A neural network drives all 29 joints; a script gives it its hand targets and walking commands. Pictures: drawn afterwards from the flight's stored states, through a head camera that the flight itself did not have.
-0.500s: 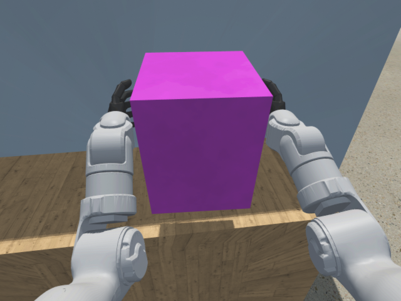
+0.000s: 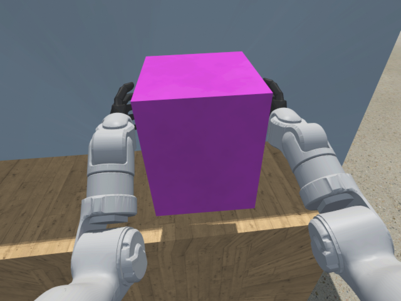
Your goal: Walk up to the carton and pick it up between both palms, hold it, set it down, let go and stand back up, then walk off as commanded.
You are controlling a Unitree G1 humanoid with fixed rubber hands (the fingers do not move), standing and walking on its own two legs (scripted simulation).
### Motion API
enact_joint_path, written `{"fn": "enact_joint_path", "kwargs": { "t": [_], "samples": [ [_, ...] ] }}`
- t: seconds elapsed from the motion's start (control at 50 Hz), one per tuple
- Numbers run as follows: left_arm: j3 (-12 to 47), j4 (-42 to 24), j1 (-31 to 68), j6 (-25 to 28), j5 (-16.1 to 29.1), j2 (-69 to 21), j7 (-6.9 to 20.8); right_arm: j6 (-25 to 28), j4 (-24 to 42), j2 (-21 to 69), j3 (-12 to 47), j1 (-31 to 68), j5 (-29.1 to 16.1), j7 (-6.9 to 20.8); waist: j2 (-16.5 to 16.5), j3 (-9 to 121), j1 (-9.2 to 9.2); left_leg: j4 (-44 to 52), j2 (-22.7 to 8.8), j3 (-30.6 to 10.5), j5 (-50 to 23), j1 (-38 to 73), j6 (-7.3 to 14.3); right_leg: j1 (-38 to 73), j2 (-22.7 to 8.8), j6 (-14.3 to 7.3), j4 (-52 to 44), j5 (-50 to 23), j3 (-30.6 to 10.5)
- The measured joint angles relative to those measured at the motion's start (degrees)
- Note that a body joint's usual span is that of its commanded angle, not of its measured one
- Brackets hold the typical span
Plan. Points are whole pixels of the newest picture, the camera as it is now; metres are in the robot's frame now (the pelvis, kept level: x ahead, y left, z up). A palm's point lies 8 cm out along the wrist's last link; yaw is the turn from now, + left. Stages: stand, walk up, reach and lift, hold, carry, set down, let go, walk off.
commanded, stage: hold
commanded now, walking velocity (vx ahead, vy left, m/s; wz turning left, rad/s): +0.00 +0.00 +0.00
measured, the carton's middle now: (200, 131) +0.39 +0.00 +0.22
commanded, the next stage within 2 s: none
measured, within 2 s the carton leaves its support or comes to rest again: neither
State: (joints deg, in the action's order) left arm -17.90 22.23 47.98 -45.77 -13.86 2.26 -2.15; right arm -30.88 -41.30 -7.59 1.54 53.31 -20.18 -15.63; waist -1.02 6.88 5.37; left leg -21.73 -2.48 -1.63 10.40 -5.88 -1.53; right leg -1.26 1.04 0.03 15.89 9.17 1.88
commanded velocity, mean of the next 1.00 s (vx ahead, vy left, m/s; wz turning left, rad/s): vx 0.00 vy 0.00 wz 0.00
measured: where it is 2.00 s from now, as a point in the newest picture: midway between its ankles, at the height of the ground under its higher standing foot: outside the picture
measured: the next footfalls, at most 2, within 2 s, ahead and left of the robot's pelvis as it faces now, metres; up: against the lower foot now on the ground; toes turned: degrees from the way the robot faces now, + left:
none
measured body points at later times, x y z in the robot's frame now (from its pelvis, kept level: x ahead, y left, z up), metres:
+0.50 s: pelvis +0.01 +0.00 +0.00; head -0.08 +0.02 +0.44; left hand +0.38 +0.15 +0.26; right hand +0.38 -0.15 +0.26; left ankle +0.02 +0.13 -0.75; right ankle +0.00 -0.12 -0.75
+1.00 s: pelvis -0.01 +0.00 +0.00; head -0.10 +0.02 +0.44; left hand +0.38 +0.15 +0.26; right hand +0.38 -0.15 +0.26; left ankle +0.02 +0.13 -0.75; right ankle +0.00 -0.12 -0.75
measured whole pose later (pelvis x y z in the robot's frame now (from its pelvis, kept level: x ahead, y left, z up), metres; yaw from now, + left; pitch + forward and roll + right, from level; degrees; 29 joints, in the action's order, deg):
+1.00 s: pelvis -0.01 +0.00 +0.00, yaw +0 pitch -5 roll -1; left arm -18.2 23.9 49.3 -46.0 -13.3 3.0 -2.0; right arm -32.1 -42.4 -7.5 0.8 54.9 -20.5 -16.2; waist -0.6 7.8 5.1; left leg -22.0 -2.1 -2.6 10.0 -6.8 -1.5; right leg -2.2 1.4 0.0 16.3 8.9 0.8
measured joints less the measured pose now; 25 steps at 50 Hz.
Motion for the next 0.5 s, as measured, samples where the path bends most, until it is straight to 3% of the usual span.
{"fn": "enact_joint_path", "kwargs": {
  "t": [0.5],
  "samples": [
    [0.0, -5.5, -2.6, -2.1, 0.4, -0.7, 0.1, -1.9, 4.9, -0.2, 1.4, -2.1, -1.2, -1.2, 0.6, -0.4, 0.26, -0.6, 0.1, -0.7, 0.8, 0.8, -0.1, 1.0, 0.3, 0.0, 0.3, 0.7, -0.4]
  ]
}}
